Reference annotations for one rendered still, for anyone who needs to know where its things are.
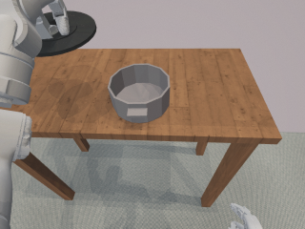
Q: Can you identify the pot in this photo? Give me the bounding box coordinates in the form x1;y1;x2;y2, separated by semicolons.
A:
108;63;171;123

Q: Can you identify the left robot upper arm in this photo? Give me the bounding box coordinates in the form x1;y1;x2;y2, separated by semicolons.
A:
0;109;32;229

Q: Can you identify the left robot hand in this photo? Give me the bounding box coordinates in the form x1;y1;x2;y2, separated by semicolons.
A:
35;0;70;40

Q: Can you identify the knob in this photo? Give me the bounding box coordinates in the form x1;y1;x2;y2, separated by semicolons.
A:
43;12;59;26

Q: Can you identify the robot left forearm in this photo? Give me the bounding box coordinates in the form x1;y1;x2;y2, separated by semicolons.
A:
0;0;43;108

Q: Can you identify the table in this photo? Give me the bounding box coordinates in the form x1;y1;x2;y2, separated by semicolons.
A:
0;48;282;207

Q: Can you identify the right robot hand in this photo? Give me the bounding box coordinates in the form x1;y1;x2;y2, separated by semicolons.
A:
228;203;263;229

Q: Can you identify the lid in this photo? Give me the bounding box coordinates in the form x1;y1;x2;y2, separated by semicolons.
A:
36;10;97;57

